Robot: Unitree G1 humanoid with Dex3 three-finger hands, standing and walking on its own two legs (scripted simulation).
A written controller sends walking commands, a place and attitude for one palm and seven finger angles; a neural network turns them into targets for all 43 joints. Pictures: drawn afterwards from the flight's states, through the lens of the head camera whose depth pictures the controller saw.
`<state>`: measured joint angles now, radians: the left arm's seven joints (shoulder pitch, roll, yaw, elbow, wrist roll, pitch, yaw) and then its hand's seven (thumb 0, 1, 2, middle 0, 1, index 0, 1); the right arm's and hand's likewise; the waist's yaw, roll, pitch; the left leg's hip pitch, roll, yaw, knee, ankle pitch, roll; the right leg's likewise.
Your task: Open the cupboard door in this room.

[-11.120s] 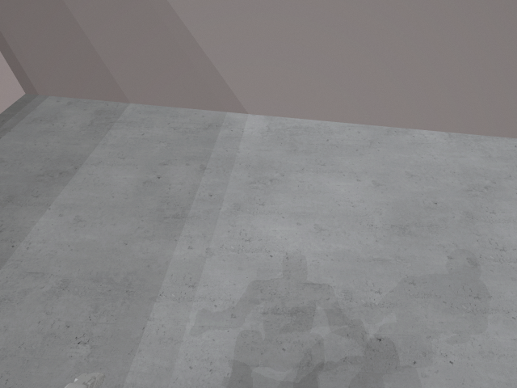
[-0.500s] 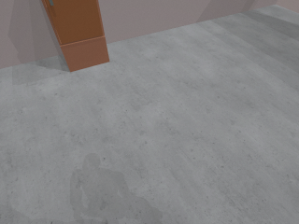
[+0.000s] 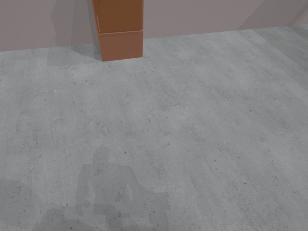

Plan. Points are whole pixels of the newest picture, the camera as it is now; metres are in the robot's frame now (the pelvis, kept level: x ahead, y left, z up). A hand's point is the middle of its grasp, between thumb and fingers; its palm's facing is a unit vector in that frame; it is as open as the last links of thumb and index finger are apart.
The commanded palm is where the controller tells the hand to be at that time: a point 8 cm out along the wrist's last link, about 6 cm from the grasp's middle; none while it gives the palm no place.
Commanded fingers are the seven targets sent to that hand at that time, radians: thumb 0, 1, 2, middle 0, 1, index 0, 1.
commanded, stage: stand and wait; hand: left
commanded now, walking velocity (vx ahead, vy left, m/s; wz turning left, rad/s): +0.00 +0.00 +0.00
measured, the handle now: out of the picture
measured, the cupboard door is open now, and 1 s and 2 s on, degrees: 0 0 0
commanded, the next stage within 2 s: turn or walk to find it in 0.10 s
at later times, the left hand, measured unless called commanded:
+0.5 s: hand out of the picture +0.00 +0.17 -0.16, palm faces +0.14 -0.97 -0.22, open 7.3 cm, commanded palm none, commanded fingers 0.00 0.90 0.90 -0.20 -0.30 -0.20 -0.30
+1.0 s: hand out of the picture -0.03 +0.19 -0.16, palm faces +0.25 -0.94 -0.22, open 7.3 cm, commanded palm none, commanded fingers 0.00 0.90 0.90 -0.20 -0.30 -0.20 -0.30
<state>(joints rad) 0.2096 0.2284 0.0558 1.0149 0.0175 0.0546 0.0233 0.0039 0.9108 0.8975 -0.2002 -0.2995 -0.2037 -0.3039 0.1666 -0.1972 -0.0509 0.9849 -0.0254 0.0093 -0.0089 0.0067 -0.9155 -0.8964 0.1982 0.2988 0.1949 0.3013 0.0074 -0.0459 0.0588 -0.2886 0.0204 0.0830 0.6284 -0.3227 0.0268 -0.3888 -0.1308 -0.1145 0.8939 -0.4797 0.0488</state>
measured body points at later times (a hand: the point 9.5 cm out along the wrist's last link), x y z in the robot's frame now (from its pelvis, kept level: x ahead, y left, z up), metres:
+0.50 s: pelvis +0.00 -0.01 +0.01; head +0.03 -0.02 +0.46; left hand -0.01 +0.22 -0.14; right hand +0.07 -0.25 -0.15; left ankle -0.02 +0.12 -0.70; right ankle -0.01 -0.13 -0.73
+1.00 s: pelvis -0.03 +0.01 +0.01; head -0.01 +0.01 +0.46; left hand -0.05 +0.24 -0.14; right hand +0.08 -0.23 -0.14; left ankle -0.06 +0.12 -0.69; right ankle -0.02 -0.12 -0.73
